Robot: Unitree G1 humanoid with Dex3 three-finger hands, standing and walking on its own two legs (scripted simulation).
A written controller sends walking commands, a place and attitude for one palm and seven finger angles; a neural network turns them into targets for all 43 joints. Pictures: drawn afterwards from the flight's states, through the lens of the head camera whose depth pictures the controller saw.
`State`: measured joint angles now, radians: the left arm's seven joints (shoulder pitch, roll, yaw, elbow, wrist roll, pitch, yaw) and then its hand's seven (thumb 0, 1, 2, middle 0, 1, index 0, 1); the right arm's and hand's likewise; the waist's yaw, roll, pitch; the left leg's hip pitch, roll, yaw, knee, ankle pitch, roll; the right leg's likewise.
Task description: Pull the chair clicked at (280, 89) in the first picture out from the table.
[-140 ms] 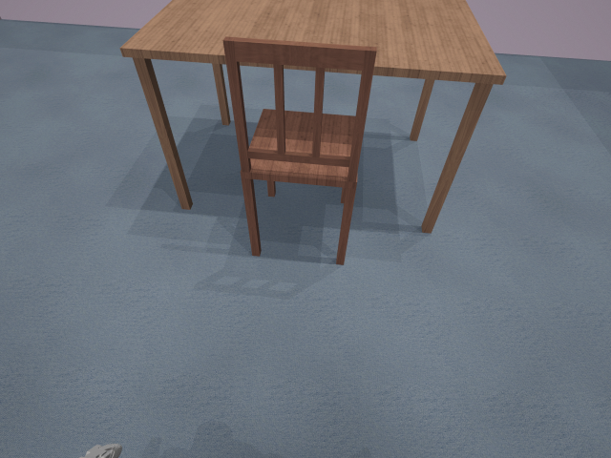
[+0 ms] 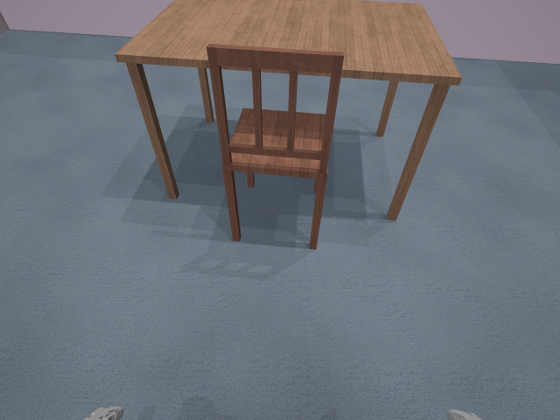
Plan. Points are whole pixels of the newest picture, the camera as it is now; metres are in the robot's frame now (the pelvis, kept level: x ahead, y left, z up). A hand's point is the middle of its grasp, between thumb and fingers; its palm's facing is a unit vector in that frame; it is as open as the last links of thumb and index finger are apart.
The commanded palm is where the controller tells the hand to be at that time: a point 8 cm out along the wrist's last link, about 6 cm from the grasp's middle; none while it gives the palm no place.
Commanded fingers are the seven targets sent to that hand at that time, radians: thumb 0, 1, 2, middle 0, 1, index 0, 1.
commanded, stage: stand and wait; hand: left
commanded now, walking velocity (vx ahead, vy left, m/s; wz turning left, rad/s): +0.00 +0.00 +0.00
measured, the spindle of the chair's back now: (257, 110) +1.00 +0.13 -0.09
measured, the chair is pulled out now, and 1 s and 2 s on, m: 0.00 0.00 0.00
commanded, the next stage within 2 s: look at it before walking up in 0.68 s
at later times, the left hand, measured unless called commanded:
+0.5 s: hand out of the picture +0.05 +0.22 -0.15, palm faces -0.04 -0.94 -0.33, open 7.4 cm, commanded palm none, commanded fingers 0.00 0.90 0.90 -0.20 -0.30 -0.20 -0.30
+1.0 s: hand out of the picture +0.06 +0.22 -0.15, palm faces -0.04 -0.94 -0.33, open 7.4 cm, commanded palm none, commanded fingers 0.00 0.90 0.90 -0.20 -0.30 -0.20 -0.30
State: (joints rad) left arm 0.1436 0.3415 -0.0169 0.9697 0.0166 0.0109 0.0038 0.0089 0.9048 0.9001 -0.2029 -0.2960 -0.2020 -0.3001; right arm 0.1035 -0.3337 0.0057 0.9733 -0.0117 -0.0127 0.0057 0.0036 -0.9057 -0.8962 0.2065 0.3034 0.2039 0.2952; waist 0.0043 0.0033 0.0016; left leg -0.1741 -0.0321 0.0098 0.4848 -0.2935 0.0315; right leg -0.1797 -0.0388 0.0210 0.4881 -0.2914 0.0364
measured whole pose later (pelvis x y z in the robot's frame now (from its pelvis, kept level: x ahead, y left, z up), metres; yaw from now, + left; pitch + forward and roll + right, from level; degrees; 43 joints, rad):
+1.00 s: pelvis -0.02 -0.02 +0.01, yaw -1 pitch -2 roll +0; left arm 0.15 0.33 -0.01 1.08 0.02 -0.01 0.00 0.01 0.90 0.90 -0.20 -0.30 -0.20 -0.30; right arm 0.14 -0.33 0.00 1.12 -0.01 -0.01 0.01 0.00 -0.91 -0.90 0.21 0.30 0.20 0.30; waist -0.01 0.00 0.01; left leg -0.14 0.01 0.01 0.37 -0.21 -0.01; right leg -0.15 0.00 0.02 0.38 -0.20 0.00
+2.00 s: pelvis +0.13 +0.01 +0.00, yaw -3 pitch +0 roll -1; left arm 0.22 0.19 0.05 1.07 0.03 0.01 -0.02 0.02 0.93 0.90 -0.20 -0.30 -0.20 -0.30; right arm 0.54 -0.07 0.01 1.20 -0.01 -0.09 -0.04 0.00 -0.91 -0.90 0.20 0.30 0.20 0.29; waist -0.03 -0.03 0.08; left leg 0.11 -0.01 0.13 0.26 -0.36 0.03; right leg -0.61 -0.06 -0.10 0.93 -0.20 -0.02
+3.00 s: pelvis +0.49 -0.01 +0.00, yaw -5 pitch -1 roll +1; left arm 0.22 0.18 0.07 1.06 0.03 -0.01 0.00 0.01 0.93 0.90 -0.20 -0.30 -0.20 -0.30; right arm 0.39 -0.11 -0.03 1.14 -0.02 -0.05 -0.02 0.00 -0.92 -0.90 0.20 0.30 0.20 0.29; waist -0.02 -0.02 0.05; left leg -0.04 0.03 0.17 0.38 -0.33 0.00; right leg -0.45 -0.09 -0.08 0.70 -0.26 -0.02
